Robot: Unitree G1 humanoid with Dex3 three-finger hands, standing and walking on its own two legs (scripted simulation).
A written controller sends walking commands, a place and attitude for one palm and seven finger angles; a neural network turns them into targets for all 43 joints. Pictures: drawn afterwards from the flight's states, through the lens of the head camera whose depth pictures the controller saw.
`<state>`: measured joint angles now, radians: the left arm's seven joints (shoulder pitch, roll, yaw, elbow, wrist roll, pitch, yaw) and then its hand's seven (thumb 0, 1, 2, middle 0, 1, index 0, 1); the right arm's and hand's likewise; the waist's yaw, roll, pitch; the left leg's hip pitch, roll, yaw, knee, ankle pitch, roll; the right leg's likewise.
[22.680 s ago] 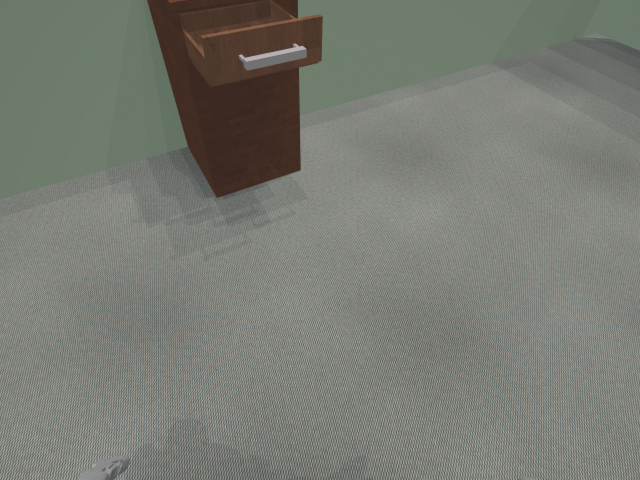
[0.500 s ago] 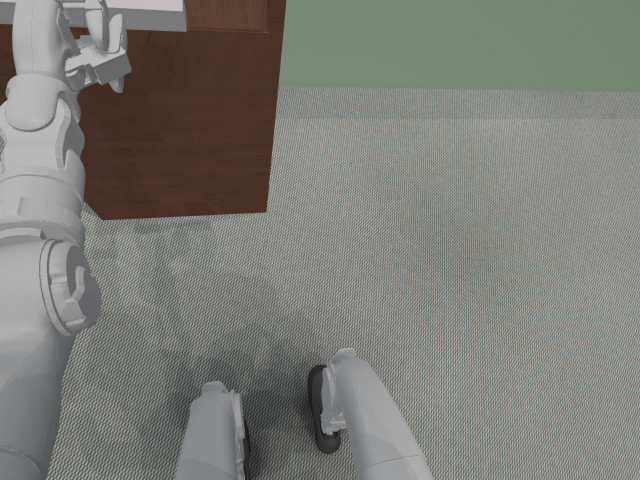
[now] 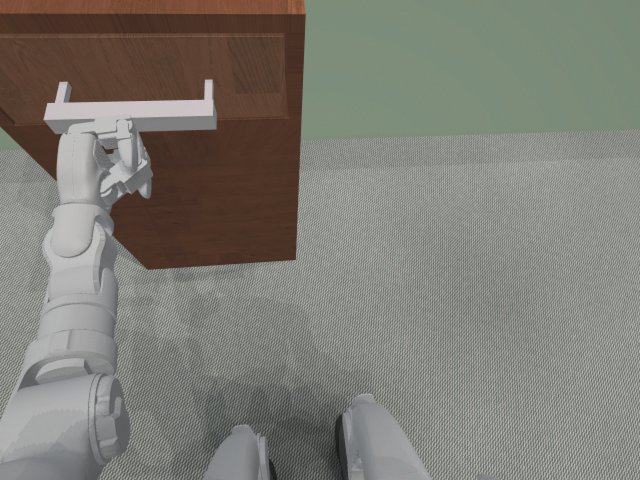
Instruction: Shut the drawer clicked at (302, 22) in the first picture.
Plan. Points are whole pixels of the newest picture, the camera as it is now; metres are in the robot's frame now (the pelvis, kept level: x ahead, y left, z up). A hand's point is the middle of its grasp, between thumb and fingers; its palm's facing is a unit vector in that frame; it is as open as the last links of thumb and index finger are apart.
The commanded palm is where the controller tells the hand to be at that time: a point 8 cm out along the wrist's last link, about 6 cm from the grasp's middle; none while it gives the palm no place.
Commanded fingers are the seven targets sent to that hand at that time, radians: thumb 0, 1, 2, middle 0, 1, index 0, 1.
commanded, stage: draw the hand back to the body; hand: left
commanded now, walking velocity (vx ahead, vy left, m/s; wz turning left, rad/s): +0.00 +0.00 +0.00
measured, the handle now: (136, 102) +0.59 +0.20 +0.03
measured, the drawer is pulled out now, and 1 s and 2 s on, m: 0.00 0.00 0.00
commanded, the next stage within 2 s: step back with the hand held close in 1.22 s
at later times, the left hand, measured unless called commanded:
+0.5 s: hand (41, 275) +0.32 +0.20 +0.14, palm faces +0.13 -0.97 -0.22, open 3.2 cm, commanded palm +0.28 +0.25 +0.16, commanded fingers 0.00 0.90 0.90 -1.40 -1.60 -1.40 -1.60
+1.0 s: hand out of the picture +0.20 +0.23 +0.24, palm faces +0.41 -0.82 -0.40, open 3.2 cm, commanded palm +0.14 +0.27 +0.26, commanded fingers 0.00 0.90 0.90 -1.40 -1.60 -1.40 -1.60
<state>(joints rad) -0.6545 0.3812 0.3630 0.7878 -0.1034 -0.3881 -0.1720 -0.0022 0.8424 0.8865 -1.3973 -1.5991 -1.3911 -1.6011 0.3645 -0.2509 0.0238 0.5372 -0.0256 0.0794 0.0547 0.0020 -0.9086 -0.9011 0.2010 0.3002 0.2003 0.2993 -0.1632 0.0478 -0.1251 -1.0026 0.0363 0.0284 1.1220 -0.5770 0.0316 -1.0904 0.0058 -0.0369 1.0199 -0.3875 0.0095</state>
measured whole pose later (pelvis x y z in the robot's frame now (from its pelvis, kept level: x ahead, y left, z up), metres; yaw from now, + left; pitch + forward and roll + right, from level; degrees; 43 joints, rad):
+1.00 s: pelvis +0.02 -0.01 +0.09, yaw +3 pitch -4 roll -1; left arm 0.47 0.34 0.26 -0.42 -0.06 -0.08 0.09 0.01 0.89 0.90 -1.40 -1.60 -1.40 -1.60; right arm 0.22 -0.23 0.03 0.60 -0.01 -0.09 -0.06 0.01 -0.90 -0.90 0.20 0.30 0.20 0.30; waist 0.06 0.08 0.01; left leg -0.05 0.01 0.01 0.43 -0.32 0.01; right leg -0.15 0.00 -0.05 0.42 -0.20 0.00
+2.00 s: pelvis -0.06 +0.00 +0.07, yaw +3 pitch -1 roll +0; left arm 0.56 0.33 0.36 -0.49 0.01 -0.23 0.12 0.01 0.89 0.90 -1.41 -1.60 -1.40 -1.60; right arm 0.19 -0.21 0.00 0.54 -0.01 -0.06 -0.08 0.01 -0.90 -0.90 0.20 0.30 0.20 0.30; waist 0.02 0.02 0.02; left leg -0.32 -0.03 0.04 0.61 -0.29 0.05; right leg -0.40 -0.04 0.01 0.55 -0.14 0.03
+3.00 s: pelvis -0.22 -0.02 +0.07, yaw +1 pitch +0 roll -3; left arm 0.67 0.49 0.42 -0.68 -0.07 -0.30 0.08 0.01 0.88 0.90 -1.41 -1.60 -1.40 -1.60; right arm 0.21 -0.18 -0.01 0.58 -0.01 -0.09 -0.06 0.01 -0.90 -0.90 0.21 0.30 0.21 0.30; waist -0.07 0.00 0.00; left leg -0.53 0.08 0.04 0.51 -0.07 -0.01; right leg -0.11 0.04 0.03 0.53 -0.43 0.01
